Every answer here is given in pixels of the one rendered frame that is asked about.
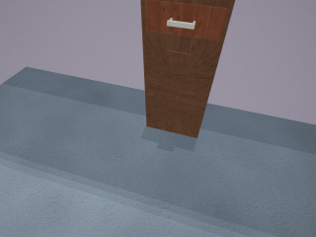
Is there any cabinet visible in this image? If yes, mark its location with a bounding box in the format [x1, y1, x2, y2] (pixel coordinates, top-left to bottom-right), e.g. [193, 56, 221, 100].
[140, 0, 235, 138]

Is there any handle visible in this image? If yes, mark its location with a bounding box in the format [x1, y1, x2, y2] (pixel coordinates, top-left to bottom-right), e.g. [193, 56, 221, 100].
[167, 18, 196, 30]
[165, 49, 191, 59]

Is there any drawer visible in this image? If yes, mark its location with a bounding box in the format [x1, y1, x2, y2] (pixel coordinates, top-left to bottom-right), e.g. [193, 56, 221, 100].
[145, 0, 227, 40]

